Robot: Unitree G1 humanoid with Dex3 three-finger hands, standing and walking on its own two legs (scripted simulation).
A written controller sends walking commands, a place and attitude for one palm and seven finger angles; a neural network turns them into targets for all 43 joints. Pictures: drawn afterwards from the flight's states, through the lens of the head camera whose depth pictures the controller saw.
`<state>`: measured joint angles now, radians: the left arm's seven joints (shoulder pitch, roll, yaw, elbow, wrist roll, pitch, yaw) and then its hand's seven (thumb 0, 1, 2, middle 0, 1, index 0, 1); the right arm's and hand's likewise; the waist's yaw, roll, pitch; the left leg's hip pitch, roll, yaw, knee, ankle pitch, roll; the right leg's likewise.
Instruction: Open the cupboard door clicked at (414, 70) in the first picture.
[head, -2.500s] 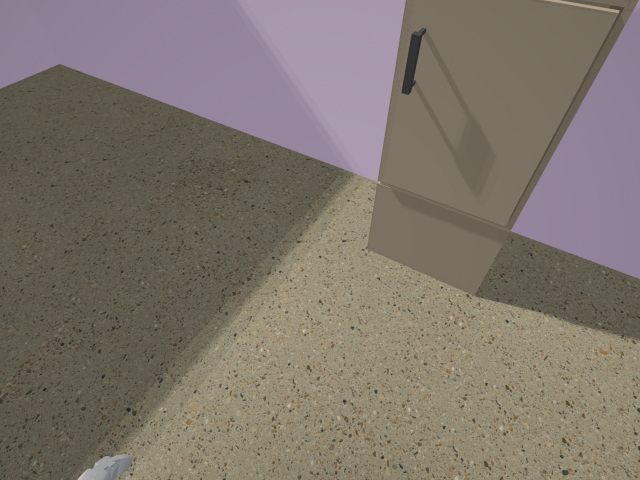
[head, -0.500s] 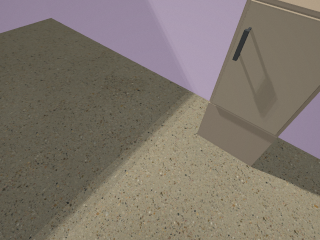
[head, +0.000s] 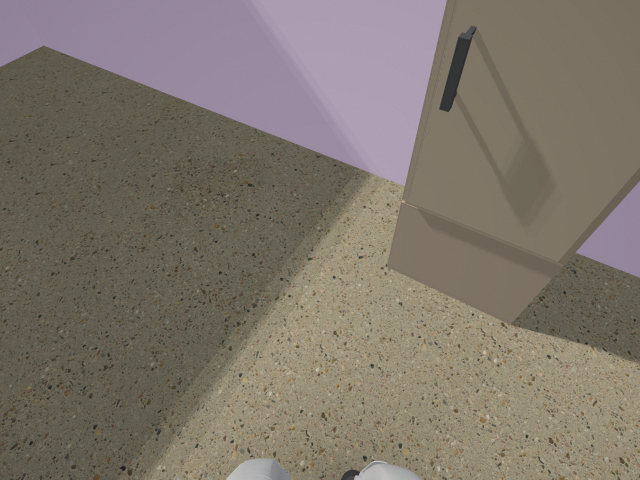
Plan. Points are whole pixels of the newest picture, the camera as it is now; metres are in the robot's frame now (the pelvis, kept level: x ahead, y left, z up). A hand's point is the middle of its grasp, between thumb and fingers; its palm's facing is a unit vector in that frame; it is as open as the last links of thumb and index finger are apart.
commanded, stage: turn to face it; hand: left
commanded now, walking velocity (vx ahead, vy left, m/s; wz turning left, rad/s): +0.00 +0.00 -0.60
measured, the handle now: (458, 70) +0.81 -0.22 +0.07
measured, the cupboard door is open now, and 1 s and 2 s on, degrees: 0 0 0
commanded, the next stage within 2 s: take the last steps up to it in 0.62 s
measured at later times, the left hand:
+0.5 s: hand (145, 479) +0.13 +0.26 -0.16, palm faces -0.17 -0.95 -0.24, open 7.4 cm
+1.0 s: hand (231, 450) +0.17 +0.14 -0.13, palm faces -0.42 -0.88 -0.24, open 7.3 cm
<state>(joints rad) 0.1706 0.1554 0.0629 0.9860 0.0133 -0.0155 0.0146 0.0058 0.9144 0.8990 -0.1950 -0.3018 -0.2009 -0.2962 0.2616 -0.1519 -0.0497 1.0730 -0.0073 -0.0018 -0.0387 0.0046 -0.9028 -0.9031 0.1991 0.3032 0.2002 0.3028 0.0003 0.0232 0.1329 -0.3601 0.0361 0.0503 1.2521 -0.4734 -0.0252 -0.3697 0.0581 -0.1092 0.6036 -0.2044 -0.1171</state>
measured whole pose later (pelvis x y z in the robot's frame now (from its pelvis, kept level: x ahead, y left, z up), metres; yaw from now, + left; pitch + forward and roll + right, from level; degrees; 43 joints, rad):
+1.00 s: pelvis +0.03 +0.01 +0.02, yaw -26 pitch +0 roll +0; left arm 0.23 0.15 0.05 0.99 0.02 -0.03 0.01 0.00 0.93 0.90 -0.20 -0.30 -0.20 -0.30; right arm 0.31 -0.23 -0.06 1.06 -0.03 0.04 0.01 0.01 -0.90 -0.90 0.20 0.30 0.20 0.30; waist -0.04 0.05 0.02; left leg -0.49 0.11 0.08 1.06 -0.36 -0.06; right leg -0.11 0.01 -0.05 0.42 -0.31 -0.04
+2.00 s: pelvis +0.26 -0.13 +0.02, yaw -28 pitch -1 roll +1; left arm 0.12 0.13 0.05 1.01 0.02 -0.01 0.04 -0.01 0.94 0.90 -0.20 -0.30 -0.20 -0.30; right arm 0.19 -0.19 -0.07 1.06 -0.01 0.06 -0.02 0.00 -0.91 -0.90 0.20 0.30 0.20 0.30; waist 0.00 0.04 0.10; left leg -0.47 0.02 0.02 1.08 -0.45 -0.06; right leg -0.28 -0.06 -0.16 0.50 -0.21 -0.05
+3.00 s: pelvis +0.20 -0.12 +0.02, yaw -28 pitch -1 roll +0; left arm 0.25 0.14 0.03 1.12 0.01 0.00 0.04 0.01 0.95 0.90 -0.20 -0.30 -0.20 -0.30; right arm 0.33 -0.13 -0.03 1.16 -0.02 0.02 -0.03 0.00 -0.90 -0.90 0.20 0.30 0.20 0.30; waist -0.03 0.05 0.02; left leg -0.22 0.09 0.02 0.47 -0.23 -0.05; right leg -0.13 0.04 -0.09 0.45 -0.30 -0.06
